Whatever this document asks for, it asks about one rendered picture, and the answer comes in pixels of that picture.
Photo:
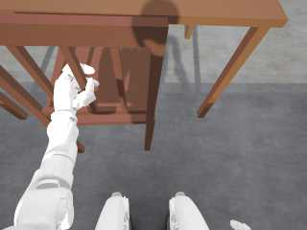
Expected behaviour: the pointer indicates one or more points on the robot right thigh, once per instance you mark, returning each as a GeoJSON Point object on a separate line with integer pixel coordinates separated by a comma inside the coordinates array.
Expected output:
{"type": "Point", "coordinates": [187, 215]}

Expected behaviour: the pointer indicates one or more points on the table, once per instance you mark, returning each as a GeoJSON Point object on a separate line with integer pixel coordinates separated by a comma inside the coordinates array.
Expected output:
{"type": "Point", "coordinates": [259, 15]}

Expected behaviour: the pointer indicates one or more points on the chair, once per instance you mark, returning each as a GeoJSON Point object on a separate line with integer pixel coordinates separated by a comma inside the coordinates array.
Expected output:
{"type": "Point", "coordinates": [126, 53]}

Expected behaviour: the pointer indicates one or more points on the robot left upper arm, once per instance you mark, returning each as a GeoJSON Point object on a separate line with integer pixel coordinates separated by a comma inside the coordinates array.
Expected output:
{"type": "Point", "coordinates": [45, 209]}

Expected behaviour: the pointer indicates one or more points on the left robot shin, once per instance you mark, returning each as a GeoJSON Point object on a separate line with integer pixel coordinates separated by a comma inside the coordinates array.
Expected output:
{"type": "Point", "coordinates": [126, 224]}

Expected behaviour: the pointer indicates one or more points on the left robot hand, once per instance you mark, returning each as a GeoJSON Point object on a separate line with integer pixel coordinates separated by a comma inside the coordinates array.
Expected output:
{"type": "Point", "coordinates": [65, 90]}

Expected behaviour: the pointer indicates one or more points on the right robot hand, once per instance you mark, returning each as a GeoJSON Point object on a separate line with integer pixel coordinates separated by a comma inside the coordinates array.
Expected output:
{"type": "Point", "coordinates": [236, 225]}

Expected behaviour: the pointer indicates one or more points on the left robot forearm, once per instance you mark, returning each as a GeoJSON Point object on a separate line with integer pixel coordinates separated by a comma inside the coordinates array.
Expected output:
{"type": "Point", "coordinates": [56, 169]}

